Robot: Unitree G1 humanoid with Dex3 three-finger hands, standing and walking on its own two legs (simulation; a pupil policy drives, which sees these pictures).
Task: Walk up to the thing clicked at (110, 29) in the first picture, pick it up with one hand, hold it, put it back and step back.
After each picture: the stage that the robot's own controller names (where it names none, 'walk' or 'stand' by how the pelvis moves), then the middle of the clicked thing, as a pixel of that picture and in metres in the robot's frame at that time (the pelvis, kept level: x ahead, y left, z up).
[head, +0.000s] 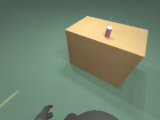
stand; (108, 32) +1.01 -0.13 +0.02
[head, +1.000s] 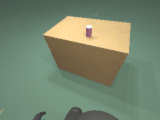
walk; (88, 31) +0.89 +0.13 +0.04
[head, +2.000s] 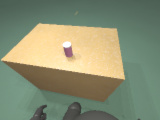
stand; (68, 49) +0.51 +0.25 +0.05
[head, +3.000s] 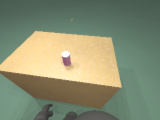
stand; (66, 58) +0.47 +0.24 +0.02
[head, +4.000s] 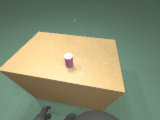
stand; (69, 60) +0.46 +0.21 +0.02
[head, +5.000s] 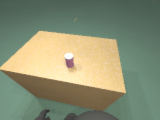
stand; (69, 60) +0.45 +0.21 +0.02
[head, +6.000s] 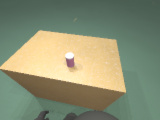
stand; (70, 60) +0.46 +0.20 +0.02
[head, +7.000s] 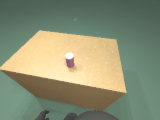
stand; (69, 60) +0.46 +0.21 +0.02
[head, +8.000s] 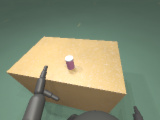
rise first; (70, 62) +0.45 +0.23 +0.02
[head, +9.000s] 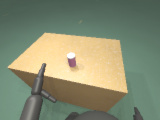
go down; (71, 60) +0.46 +0.23 +0.02
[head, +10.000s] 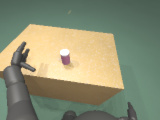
go down; (65, 57) +0.46 +0.21 +0.03
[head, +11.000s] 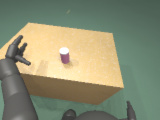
go down; (64, 56) +0.47 +0.21 +0.04
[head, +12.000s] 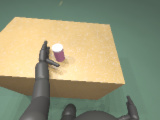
close in; (58, 53) +0.45 +0.23 +0.07
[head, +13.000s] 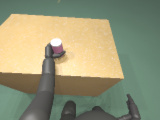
close; (57, 48) +0.48 +0.22 +0.08
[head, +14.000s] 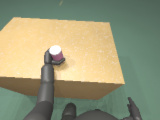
lift; (57, 55) +0.42 +0.22 +0.08
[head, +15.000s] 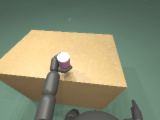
lift; (64, 62) +0.34 +0.19 +0.14
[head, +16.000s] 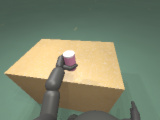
hold; (70, 61) +0.34 +0.16 +0.18
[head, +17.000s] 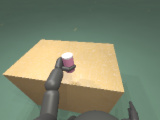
hold; (68, 62) +0.34 +0.17 +0.17
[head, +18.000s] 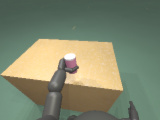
hold; (71, 64) +0.34 +0.15 +0.16
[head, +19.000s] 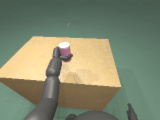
crouch; (65, 52) +0.41 +0.19 +0.18
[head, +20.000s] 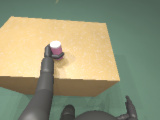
lower; (57, 50) +0.47 +0.23 +0.07
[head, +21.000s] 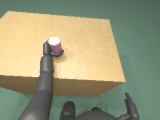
lower; (56, 47) +0.47 +0.23 +0.09
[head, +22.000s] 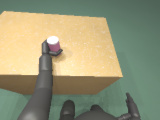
lower; (54, 46) +0.48 +0.23 +0.09
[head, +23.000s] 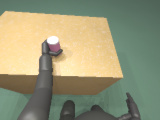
lower; (55, 46) +0.48 +0.23 +0.09
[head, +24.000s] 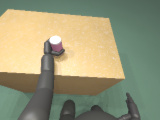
loosen; (57, 46) +0.48 +0.22 +0.09
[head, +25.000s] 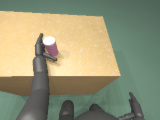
withdraw; (51, 47) +0.48 +0.23 +0.09
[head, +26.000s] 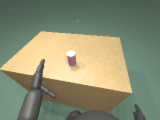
sink last; (71, 58) +0.45 +0.21 +0.06
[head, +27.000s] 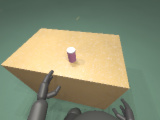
stand; (71, 55) +0.48 +0.22 +0.06
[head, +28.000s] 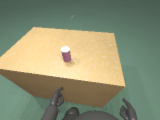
stand; (66, 54) +0.47 +0.23 +0.07
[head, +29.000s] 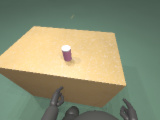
stand; (67, 53) +0.48 +0.23 +0.07
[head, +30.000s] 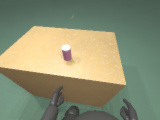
stand; (66, 53) +0.48 +0.23 +0.08
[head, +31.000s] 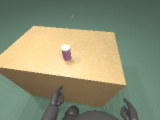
stand; (66, 53) +0.48 +0.23 +0.08
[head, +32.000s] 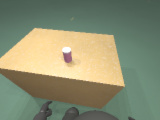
stand; (67, 55) +0.48 +0.23 +0.06
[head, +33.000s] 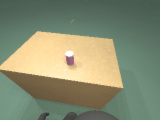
walk; (69, 58) +0.49 +0.21 +0.02
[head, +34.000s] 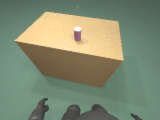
walk; (77, 34) +0.72 +0.20 +0.03
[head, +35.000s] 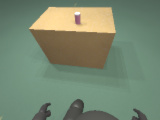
walk; (77, 18) +1.01 +0.29 +0.05
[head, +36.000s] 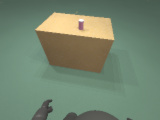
stand; (81, 24) +1.08 +0.23 +0.02
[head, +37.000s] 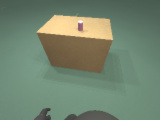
stand; (80, 26) +1.09 +0.23 +0.02
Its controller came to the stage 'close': yes
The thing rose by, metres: 0.20
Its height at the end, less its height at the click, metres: +0.00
